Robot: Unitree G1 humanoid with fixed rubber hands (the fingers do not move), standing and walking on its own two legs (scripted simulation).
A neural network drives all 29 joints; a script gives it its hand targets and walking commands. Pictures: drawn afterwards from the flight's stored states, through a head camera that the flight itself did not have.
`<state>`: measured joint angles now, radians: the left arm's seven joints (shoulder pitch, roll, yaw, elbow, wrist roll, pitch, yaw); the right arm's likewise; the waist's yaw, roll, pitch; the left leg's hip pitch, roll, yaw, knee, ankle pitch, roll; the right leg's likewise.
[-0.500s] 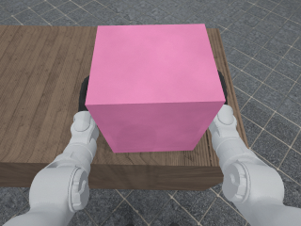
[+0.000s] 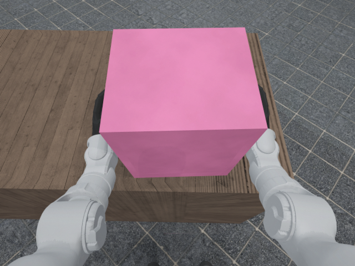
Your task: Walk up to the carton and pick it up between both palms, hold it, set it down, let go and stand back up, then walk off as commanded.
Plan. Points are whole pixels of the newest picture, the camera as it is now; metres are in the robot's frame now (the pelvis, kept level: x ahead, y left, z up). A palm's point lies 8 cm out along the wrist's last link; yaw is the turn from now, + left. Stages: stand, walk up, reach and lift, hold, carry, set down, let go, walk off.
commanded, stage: reach and lift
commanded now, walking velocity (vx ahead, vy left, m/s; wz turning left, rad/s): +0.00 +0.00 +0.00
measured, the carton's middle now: (180, 115) +0.46 +0.01 +0.02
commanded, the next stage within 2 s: none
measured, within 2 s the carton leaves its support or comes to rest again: leaves its support in 0.92 s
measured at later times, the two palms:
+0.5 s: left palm (103, 128) +0.42 +0.18 +0.03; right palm (258, 119) +0.44 -0.17 +0.04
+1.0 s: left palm (101, 148) +0.37 +0.17 +0.04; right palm (269, 137) +0.38 -0.18 +0.06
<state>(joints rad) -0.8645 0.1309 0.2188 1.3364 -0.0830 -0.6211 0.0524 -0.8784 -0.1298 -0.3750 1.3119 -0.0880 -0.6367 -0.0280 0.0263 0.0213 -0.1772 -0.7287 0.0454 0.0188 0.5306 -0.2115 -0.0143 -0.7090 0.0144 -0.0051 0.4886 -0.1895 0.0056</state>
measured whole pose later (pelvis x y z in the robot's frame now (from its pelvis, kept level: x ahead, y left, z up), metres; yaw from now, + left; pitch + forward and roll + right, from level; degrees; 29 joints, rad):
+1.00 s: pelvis -0.03 +0.00 +0.00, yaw +0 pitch +21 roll -1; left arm -0.68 0.11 0.05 1.16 -0.19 -0.35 0.12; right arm -0.67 -0.18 -0.04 1.01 0.03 -0.26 -0.12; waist 0.03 0.05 -0.29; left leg -0.73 0.05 0.02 0.55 -0.19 -0.02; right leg -0.70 0.02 -0.01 0.49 -0.15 0.00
